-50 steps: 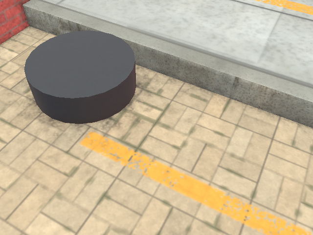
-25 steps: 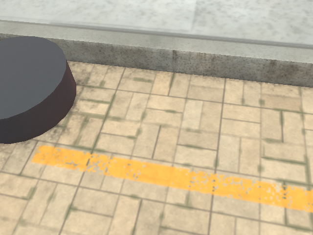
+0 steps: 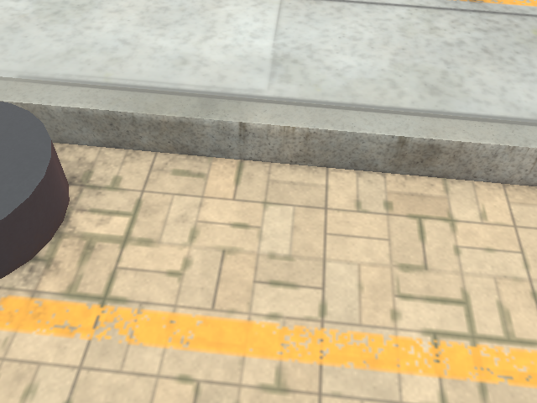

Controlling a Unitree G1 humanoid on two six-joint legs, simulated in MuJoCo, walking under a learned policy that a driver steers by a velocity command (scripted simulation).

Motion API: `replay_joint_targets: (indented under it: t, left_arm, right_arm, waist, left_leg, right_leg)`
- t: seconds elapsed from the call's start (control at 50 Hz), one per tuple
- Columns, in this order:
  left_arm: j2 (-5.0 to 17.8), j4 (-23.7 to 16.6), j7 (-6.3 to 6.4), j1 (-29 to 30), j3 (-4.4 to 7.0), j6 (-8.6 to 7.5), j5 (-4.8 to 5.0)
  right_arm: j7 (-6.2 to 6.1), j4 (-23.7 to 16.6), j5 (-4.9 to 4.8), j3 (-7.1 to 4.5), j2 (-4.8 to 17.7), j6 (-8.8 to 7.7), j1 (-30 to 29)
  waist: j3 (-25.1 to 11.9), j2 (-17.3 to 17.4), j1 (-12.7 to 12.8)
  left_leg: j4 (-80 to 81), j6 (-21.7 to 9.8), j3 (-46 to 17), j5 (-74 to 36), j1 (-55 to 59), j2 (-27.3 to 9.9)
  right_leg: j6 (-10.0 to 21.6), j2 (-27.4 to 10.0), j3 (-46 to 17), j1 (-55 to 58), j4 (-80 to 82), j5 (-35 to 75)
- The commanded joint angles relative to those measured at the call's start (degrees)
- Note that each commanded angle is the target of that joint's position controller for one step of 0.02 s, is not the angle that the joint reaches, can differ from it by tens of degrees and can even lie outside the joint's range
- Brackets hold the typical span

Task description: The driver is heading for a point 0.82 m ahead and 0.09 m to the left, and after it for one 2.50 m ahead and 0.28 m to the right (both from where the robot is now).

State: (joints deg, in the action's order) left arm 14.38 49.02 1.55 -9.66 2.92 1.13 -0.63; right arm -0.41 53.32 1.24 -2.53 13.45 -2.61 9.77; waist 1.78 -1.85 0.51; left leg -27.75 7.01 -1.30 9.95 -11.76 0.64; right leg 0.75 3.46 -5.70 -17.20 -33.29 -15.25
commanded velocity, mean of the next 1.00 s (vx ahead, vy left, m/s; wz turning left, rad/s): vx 0.40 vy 0.00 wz -0.02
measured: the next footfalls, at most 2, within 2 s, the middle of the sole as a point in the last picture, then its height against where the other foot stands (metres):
left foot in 0.66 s outside the picture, level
right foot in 1.20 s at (297, 314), level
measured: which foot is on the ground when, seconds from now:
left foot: down 0.00-0.22, up 0.24-0.64, down 0.66-1.00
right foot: down 0.00-0.66, up 0.68-1.00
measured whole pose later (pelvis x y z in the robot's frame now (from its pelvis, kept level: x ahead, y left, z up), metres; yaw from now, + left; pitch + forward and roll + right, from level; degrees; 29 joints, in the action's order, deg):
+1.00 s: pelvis +0.44 +0.07 -0.01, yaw +0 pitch +1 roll +2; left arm 16.1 45.0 0.2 -6.2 3.1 -4.8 0.1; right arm 1.0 52.4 -0.3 -2.8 15.1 -5.5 20.3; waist 1.1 -2.3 -4.1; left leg -12.3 -4.9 1.4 11.1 -2.4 6.0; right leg 0.6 -7.6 -2.7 -39.8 -41.4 2.8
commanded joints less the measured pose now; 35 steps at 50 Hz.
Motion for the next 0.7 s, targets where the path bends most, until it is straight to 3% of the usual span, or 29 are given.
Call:
replay_joint_targets:
  t: [0.02, 0.04, 0.08, 0.1, 0.12, 0.14, 0.16, 0.18, 0.2, 0.22, 0.24, 0.26, 0.28, 0.32, 0.34, 0.38, 0.46, 0.52, 0.58, 0.62, 0.64, 0.66, 0.68, 0.7]
  left_arm:
    - [5.50, -0.97, -0.30, -2.35, 1.80, -0.67, 1.24]
    - [5.91, -0.96, -0.31, -2.10, 2.03, -1.19, 1.64]
    - [4.93, -1.57, -0.60, -0.79, 2.00, -3.15, 2.05]
    - [4.70, -1.87, -0.90, 1.16, 1.91, -4.33, 0.83]
    - [3.28, -1.86, -1.20, -1.02, 2.05, -4.70, 0.85]
    - [1.75, -2.76, -1.37, -1.71, 1.63, -4.89, 2.07]
    - [2.85, -3.37, -1.58, -0.69, 1.70, -5.46, 2.93]
    - [3.19, -2.45, -1.73, -2.39, 1.88, -5.73, 3.11]
    - [3.67, -0.23, -1.48, -7.32, 2.37, -6.04, 2.86]
    - [7.51, 2.09, -1.26, -13.15, 3.53, -6.61, 2.14]
    - [12.51, 3.96, -1.44, -19.00, 5.07, -6.97, 1.96]
    - [12.71, 3.74, -1.91, -22.88, 4.87, -7.56, 1.04]
    - [9.40, 3.40, -2.04, -21.09, 3.65, -8.20, 0.52]
    - [7.09, 2.75, -2.13, -19.15, 2.55, -8.13, 1.16]
    - [6.21, 2.85, -2.02, -18.34, 1.95, -7.71, 1.30]
    - [4.96, 2.98, -1.52, -17.99, 1.25, -6.63, 1.30]
    - [7.53, 2.10, 0.07, -16.00, 1.46, -6.14, 1.51]
    - [9.31, 3.09, 0.15, -17.78, 2.15, -6.68, 2.14]
    - [9.49, 3.73, -0.15, -17.70, 2.66, -6.15, 2.17]
    - [11.08, 3.58, -0.44, -17.17, 3.25, -5.17, 1.53]
    - [10.78, 3.32, -0.48, -16.97, 3.04, -4.53, 1.27]
    - [8.69, 2.07, -0.38, -17.57, 2.19, -4.30, 0.42]
    - [-1.17, 1.57, -0.96, -26.61, -0.40, -5.57, -0.06]
    - [2.15, 2.32, -1.09, -26.17, -0.12, -7.11, 2.82]
  right_arm:
    - [-0.12, -2.59, -1.06, -1.68, 9.41, -1.26, -0.87]
    - [-0.37, -2.36, -1.73, -1.91, 10.06, -1.20, 0.81]
    - [-0.67, -2.15, -2.69, -2.30, 11.35, -1.68, 3.58]
    - [-0.97, -3.04, -2.18, -1.75, 8.57, -1.64, 4.69]
    - [-1.29, -2.82, -2.14, -1.82, 9.14, -1.10, 6.91]
    - [-1.03, -2.16, -2.45, -3.14, 14.72, -1.07, 8.29]
    - [-1.03, -3.23, -2.78, -2.87, 13.91, -1.45, 4.92]
    - [-0.87, -4.33, -3.02, -1.65, 10.32, -1.49, 1.41]
    - [-0.68, -5.85, -2.88, -1.24, 9.15, -1.37, -2.26]
    - [-0.71, -7.93, -2.94, -0.60, 6.87, -1.81, -5.35]
    - [-0.83, -9.88, -2.81, -0.27, 5.22, -3.12, -6.25]
    - [-0.89, -11.05, -2.86, -0.80, 7.40, -4.57, -7.54]
    - [-0.20, -10.67, -3.42, -1.32, 8.33, -5.38, -6.13]
    - [0.91, -10.54, -3.33, -0.79, 6.50, -5.46, -6.32]
    - [1.34, -10.81, -2.85, -0.89, 6.25, -5.23, -7.41]
    - [2.54, -11.22, -2.74, -0.72, 5.03, -4.69, -7.96]
    - [3.78, -13.45, -2.21, 0.48, 2.15, -4.12, -14.19]
    - [3.67, -15.14, -2.97, 0.02, 4.70, -3.43, -16.91]
    - [3.44, -15.68, -2.92, -0.74, 7.24, -3.37, -16.39]
    - [3.12, -14.11, -2.75, -2.15, 9.98, -3.36, -9.37]
    - [2.63, -11.58, -2.89, -3.28, 11.65, -3.07, -0.74]
    - [2.09, -9.45, -2.35, -4.02, 14.23, -2.80, 9.18]
    - [2.48, -8.44, -1.31, -4.56, 19.56, -2.70, 11.93]
    - [3.17, -7.37, -1.89, -3.85, 15.38, -2.67, 14.48]
  waist:
    - [-0.97, 7.25, 0.35]
    - [1.41, 7.73, -0.25]
    - [5.11, 8.68, -0.93]
    - [2.84, 5.21, -2.51]
    - [-0.91, 6.23, -1.64]
    - [2.78, 12.83, -1.01]
    - [7.63, 13.43, 0.07]
    - [8.95, 13.13, 1.99]
    - [7.45, 12.35, 4.75]
    - [5.85, 4.96, 6.43]
    - [3.16, -9.02, 7.13]
    - [1.31, -14.16, 9.11]
    - [1.18, -8.38, 6.38]
    - [1.09, -1.80, 4.49]
    - [1.78, -0.64, 3.90]
    - [2.10, -1.77, 3.13]
    - [3.49, -1.96, 3.54]
    - [5.47, -3.77, 3.51]
    - [5.32, -3.00, 2.02]
    - [-0.05, -3.85, -1.81]
    - [-5.28, -3.28, -6.12]
    - [-12.73, 0.44, -9.43]
    - [-21.01, 19.64, -3.19]
    - [-24.78, 18.73, -5.82]
  left_leg:
    - [11.04, -8.72, -8.41, 22.48, -2.61, -6.36]
    - [11.49, -10.01, -11.04, 28.31, -1.77, -7.91]
    - [14.72, -13.44, -19.08, 32.04, 1.46, -14.02]
    - [12.38, -11.99, -12.85, 22.32, 4.59, -11.15]
    - [10.95, -12.85, -12.13, 23.76, 8.17, -10.60]
    - [16.91, -17.97, -24.25, 39.75, 1.45, -18.22]
    - [20.68, -20.82, -29.78, 42.61, -5.17, -21.60]
    - [19.49, -18.81, -23.91, 35.90, -9.19, -18.00]
    - [15.42, -15.34, -15.97, 30.60, -12.70, -12.02]
    - [4.62, -11.26, -7.04, 21.76, -16.45, -5.30]
    - [-13.16, -7.56, 1.92, 10.10, -24.84, 1.09]
    - [-26.76, -7.18, -2.33, 19.67, -35.41, 2.46]
    - [-35.86, -8.47, -5.67, 22.71, -40.07, -0.07]
    - [-38.56, -10.63, -4.11, 16.87, -44.46, -4.36]
    - [-36.10, -10.81, -3.25, 13.33, -43.42, -6.26]
    - [-29.59, -9.77, -0.88, 6.78, -38.64, -6.79]
    - [-7.33, -6.96, 3.31, -12.65, -22.25, -2.63]
    - [-1.45, -7.34, 1.39, -18.12, -16.60, -2.16]
    - [0.38, -9.56, 0.09, -14.19, -17.19, -2.69]
    - [-0.70, -11.89, 2.31, -8.60, -9.23, -0.27]
    - [-0.56, -13.35, 4.13, -8.20, 1.29, 0.97]
    - [-4.78, -16.07, -4.64, -8.15, 19.30, -7.23]
    - [-2.12, -24.38, -30.55, -3.48, 37.73, -20.59]
    - [10.07, -26.85, -46.08, 9.31, 37.86, -23.43]
  right_leg:
    - [3.70, -0.83, 1.44, 0.95, 0.39, -8.98]
    - [4.51, -0.46, 2.36, -3.76, -1.30, -13.88]
    - [5.47, -1.20, 4.35, -11.17, -5.08, -11.08]
    - [5.88, -1.64, 3.86, -10.26, -5.29, -11.28]
    - [6.39, -0.68, 4.79, -12.03, -6.47, -14.46]
    - [6.29, -1.15, 7.45, -12.77, -8.45, -14.28]
    - [6.49, -3.40, 6.48, -10.65, -10.10, -10.69]
    - [7.22, -3.10, 7.19, -3.90, -4.81, -11.56]
    - [7.48, -2.14, 7.35, 4.89, 1.60, -12.11]
    - [8.94, -6.19, -2.15, 10.69, 6.96, -14.25]
    - [13.40, -14.05, -19.72, 20.70, 14.35, -13.26]
    - [18.80, -22.07, -35.18, 27.57, 18.98, -3.06]
    - [18.85, -23.43, -34.26, 29.53, 16.59, 3.47]
    - [16.29, -22.75, -25.31, 30.43, 17.03, 9.14]
    - [14.49, -21.60, -20.78, 28.46, 18.50, 12.27]
    - [12.54, -18.25, -13.43, 24.76, 22.21, 14.80]
    - [9.73, -11.82, -0.67, 11.87, 25.88, 12.36]
    - [8.96, -14.85, -0.75, 10.61, 28.01, 9.97]
    - [7.25, -17.49, 0.06, 18.19, 23.14, 19.33]
    - [5.90, -17.01, 1.31, 21.64, 11.81, 37.51]
    - [4.56, -14.79, 3.12, 19.17, 0.80, 42.98]
    - [3.09, -12.44, 3.76, 5.96, -16.19, 29.49]
    - [-0.48, -1.01, 3.21, -15.01, -38.29, -16.18]
    - [0.09, -0.72, -3.31, -22.28, -46.06, -18.82]
Over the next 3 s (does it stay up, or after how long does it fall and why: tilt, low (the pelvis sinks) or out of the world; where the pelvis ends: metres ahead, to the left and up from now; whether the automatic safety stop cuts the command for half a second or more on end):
stays up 0.78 0.07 -0.02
